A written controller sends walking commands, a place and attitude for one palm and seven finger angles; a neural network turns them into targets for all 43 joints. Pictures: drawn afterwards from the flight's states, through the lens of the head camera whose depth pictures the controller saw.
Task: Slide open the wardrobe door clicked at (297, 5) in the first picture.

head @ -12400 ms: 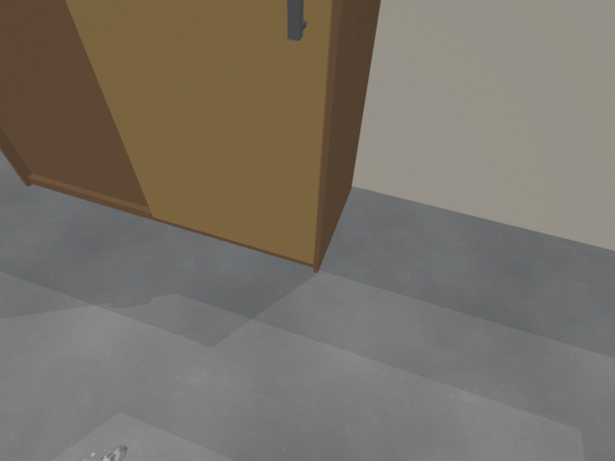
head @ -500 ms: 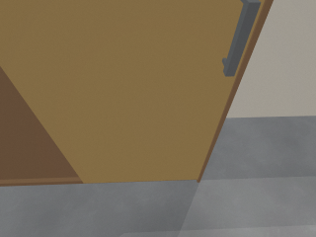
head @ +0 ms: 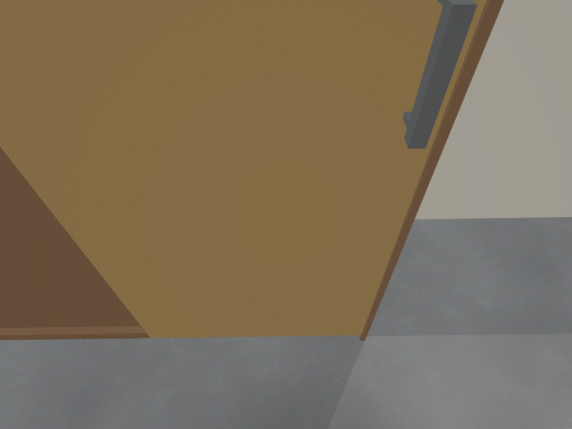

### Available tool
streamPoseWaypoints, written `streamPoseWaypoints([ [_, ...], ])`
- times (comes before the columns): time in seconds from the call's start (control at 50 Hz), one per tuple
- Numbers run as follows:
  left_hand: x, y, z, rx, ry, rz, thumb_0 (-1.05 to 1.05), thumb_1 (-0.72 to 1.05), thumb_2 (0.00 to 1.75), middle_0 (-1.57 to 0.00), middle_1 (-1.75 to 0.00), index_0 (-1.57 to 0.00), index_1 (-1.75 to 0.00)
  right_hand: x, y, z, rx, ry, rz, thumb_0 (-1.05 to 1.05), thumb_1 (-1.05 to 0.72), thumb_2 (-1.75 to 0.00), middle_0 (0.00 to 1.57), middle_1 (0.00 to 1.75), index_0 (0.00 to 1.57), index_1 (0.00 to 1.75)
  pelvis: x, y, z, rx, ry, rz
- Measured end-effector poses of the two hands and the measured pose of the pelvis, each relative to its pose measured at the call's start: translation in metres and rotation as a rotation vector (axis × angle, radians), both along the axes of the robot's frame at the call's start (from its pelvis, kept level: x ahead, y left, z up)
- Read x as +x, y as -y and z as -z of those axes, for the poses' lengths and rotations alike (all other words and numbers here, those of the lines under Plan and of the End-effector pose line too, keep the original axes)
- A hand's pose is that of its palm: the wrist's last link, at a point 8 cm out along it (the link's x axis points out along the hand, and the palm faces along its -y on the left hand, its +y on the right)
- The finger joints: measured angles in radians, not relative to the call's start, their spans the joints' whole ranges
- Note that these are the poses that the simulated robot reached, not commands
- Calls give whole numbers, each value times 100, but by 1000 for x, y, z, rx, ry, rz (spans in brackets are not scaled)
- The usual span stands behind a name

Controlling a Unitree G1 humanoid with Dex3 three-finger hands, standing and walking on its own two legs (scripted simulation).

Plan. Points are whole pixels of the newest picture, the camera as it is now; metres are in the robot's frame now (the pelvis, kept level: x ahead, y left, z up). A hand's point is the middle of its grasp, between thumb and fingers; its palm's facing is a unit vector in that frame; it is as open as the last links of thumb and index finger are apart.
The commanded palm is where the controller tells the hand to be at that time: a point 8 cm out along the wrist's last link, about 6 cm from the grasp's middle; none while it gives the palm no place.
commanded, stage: shuffle to correct the standing spot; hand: right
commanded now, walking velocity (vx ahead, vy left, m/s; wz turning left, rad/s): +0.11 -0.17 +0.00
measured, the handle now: (429, 74) +0.51 -0.17 +0.25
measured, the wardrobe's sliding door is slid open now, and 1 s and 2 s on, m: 0.00 0.00 0.00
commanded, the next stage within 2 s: come to a stop and stand still in 0.14 s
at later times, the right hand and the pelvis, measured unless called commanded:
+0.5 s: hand out of the picture +0.09 -0.26 -0.19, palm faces +0.05 +0.98 -0.20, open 7.4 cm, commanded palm none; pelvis +0.07 -0.07 -0.01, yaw +0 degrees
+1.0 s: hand out of the picture +0.11 -0.22 -0.17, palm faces +0.02 +0.98 -0.20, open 7.4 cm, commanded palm none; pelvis +0.05 -0.04 +0.00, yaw -1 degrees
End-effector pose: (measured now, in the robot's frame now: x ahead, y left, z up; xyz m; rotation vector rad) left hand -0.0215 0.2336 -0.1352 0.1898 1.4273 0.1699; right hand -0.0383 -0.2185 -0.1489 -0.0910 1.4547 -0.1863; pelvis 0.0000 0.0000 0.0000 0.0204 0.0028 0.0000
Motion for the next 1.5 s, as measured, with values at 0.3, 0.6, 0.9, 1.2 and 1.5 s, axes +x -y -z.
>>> streamPoseWaypoints([
  [0.3, 5, 53, 14, -73, -157, -39, 1, 91, 90, -20, -30, -20, -30, 104, 36, -5, -66, 167, -10, 1, -91, -89, 20, 30, 20, 30, 49, 30, 7, -7, 5, 34],
  [0.6, 127, 81, -6, 30, 129, -3, 2, 94, 90, -20, -30, -20, -30, 145, 100, -1, -48, 103, -61, 1, -91, -89, 20, 30, 20, 30, 72, 77, -1, -6, -13, -2],
  [0.9, 108, 35, 13, -2, 88, -42, 1, 91, 90, -20, -30, -20, -30, 164, 67, -18, -89, 227, -112, 1, -91, -89, 20, 30, 20, 30, 58, 45, 4, -11, 8, 11],
  [1.2, 86, 62, -4, -5, 56, 13, 2, 93, 90, -20, -30, -20, -30, 95, 60, -2, -14, 100, -35, 1, -92, -89, 20, 30, 20, 30, 50, 54, -5, 0, 9, 17],
  [1.5, 85, 85, 10, -66, 123, 35, 2, 93, 90, -20, -30, -20, -30, 72, 88, -19, -70, 57, -56, 1, -91, -89, 20, 30, 20, 30, 51, 75, -5, -25, 20, 13],
])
